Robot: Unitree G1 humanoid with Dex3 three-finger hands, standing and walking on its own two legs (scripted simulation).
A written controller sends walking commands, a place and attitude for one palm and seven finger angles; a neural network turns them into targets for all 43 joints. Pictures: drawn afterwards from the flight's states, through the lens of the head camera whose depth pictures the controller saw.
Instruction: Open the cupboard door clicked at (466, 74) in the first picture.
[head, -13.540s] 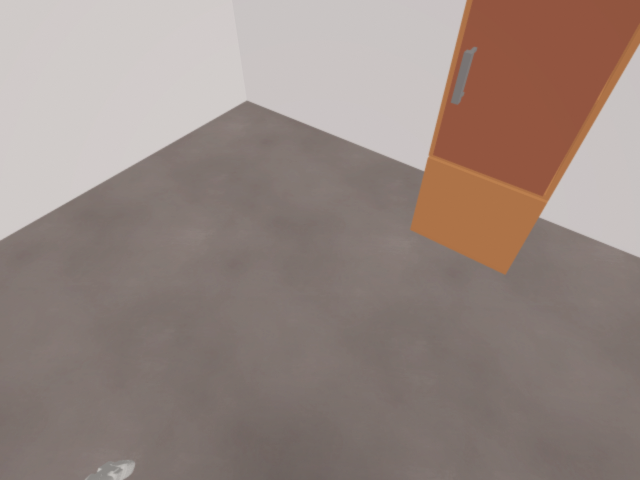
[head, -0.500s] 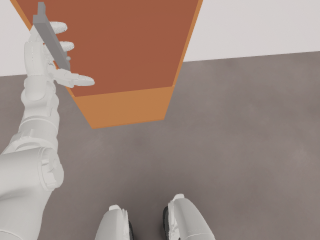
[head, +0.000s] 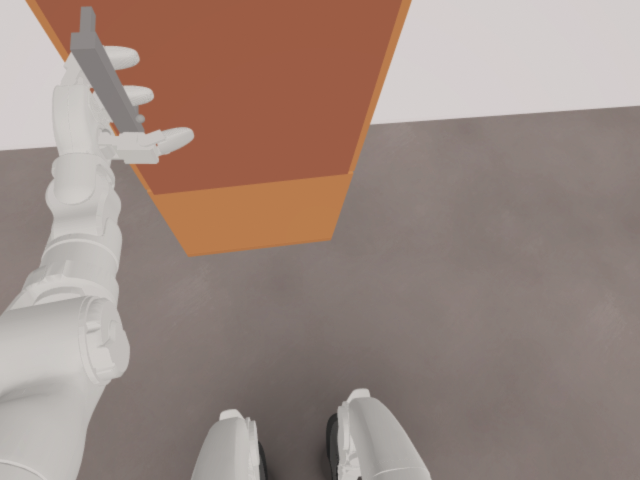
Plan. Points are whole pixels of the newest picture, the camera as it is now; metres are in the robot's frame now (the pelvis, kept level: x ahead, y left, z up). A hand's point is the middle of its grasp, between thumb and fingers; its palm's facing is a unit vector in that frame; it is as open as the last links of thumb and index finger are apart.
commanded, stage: close the thumb around the handle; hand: left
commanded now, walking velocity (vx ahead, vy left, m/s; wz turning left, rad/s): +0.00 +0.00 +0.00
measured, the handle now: (113, 82) +0.58 +0.19 +0.06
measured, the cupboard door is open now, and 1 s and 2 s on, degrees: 1 18 45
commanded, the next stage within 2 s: pull the door open along its arc in 0.40 s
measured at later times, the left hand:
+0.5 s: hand (139, 117) +0.53 +0.16 +0.05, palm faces +0.07 -1.00 -0.01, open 5.6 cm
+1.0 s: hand (166, 190) +0.44 +0.13 +0.05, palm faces +0.07 -1.00 +0.05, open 5.9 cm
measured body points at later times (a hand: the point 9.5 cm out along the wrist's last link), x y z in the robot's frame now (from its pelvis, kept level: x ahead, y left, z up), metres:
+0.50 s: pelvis +0.00 +0.00 +0.00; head +0.16 +0.02 +0.42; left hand +0.52 +0.22 +0.05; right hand -0.01 -0.26 -0.11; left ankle -0.01 +0.10 -0.64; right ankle +0.02 -0.12 -0.64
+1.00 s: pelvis +0.02 +0.01 +0.02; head +0.13 +0.01 +0.46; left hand +0.43 +0.18 +0.05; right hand +0.07 -0.24 -0.10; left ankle -0.01 +0.10 -0.64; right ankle +0.02 -0.12 -0.64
